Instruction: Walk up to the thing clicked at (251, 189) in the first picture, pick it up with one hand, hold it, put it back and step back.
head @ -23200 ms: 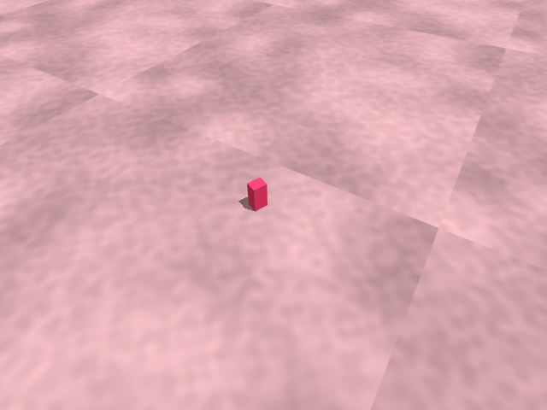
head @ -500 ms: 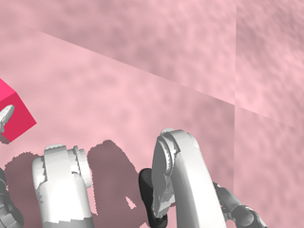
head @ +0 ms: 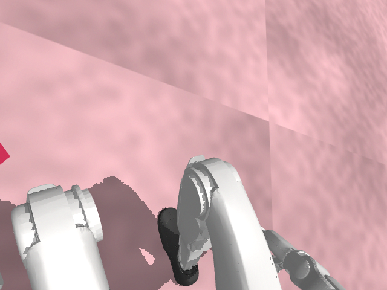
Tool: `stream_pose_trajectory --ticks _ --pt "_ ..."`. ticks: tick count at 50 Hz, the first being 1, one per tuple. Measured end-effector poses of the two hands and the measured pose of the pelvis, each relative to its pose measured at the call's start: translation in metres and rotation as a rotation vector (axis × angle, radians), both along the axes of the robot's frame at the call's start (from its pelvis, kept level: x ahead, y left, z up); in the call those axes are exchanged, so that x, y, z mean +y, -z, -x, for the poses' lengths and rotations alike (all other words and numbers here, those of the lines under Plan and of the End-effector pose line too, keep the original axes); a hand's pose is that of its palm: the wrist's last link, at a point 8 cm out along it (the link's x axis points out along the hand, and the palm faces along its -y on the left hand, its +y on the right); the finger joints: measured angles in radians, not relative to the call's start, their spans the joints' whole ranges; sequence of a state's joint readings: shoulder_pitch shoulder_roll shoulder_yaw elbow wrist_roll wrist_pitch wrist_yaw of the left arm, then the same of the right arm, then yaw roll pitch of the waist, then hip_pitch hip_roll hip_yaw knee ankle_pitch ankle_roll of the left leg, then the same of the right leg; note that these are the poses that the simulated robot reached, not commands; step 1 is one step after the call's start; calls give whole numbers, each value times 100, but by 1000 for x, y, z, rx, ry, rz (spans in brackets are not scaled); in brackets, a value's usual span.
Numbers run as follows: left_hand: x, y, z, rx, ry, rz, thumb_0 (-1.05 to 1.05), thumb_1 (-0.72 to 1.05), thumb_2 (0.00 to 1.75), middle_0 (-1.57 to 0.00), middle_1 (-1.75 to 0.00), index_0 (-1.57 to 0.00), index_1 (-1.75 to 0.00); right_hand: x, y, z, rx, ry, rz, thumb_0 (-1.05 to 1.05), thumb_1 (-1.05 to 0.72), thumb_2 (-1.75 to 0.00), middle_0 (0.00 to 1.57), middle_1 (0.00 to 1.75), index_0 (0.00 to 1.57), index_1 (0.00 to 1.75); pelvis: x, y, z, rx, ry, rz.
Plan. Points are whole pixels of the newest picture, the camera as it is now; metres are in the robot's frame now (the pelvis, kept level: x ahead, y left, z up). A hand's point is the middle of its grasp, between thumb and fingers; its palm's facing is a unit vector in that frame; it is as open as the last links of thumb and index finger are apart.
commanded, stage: lower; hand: left
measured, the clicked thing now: out of the picture +0.43 +0.31 -0.19
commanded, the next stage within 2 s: loosen in 0.48 s
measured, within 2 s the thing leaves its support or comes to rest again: rests again in 1.82 s
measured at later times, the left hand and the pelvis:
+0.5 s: hand out of the picture +0.42 +0.33 -0.14, palm faces +0.52 -0.86 +0.01, open 7.4 cm; pelvis +0.00 +0.00 +0.00, yaw -1 degrees
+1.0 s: hand out of the picture +0.43 +0.33 -0.15, palm faces +0.51 -0.86 +0.03, open 11.0 cm; pelvis -0.01 +0.01 +0.00, yaw -2 degrees
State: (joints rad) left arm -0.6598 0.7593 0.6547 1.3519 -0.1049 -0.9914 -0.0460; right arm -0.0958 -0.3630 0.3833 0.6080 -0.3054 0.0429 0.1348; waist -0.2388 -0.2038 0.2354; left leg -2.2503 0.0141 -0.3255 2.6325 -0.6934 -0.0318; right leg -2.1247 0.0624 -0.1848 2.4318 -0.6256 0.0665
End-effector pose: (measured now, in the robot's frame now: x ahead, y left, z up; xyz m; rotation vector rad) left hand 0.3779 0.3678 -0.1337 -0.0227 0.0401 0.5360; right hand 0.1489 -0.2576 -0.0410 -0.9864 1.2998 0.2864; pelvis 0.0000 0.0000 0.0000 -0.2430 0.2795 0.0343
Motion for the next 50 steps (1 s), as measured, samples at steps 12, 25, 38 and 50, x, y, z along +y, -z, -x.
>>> stream_pose_trajectory --ticks 12,25,38,50 --pt "1 10 -2 1 3 -10 3 -37 105 -72 -111 -113 -130 5 -6 0 11 -41 24 0 -90 -90 21 30 21 30 4 1 2 -24 10 19" --pt "1 11 0 -11 -6 -10 2 -37 105 -72 -112 -113 -130 12 -11 -6 -3 -86 33 0 -90 -90 21 30 21 30 5 1 4 -43 17 30" --pt "3 13 1 -32 -18 -5 1 -32 96 -75 -104 -114 -122 21 -14 -9 -13 -119 36 0 -89 -89 21 30 21 30 7 2 7 -58 24 41" --pt "-1 20 -3 -31 -2 -1 0 -34 50 -69 -67 -81 -71 24 -19 -9 6 -125 52 0 -91 -89 21 30 21 30 10 0 6 -58 25 58"
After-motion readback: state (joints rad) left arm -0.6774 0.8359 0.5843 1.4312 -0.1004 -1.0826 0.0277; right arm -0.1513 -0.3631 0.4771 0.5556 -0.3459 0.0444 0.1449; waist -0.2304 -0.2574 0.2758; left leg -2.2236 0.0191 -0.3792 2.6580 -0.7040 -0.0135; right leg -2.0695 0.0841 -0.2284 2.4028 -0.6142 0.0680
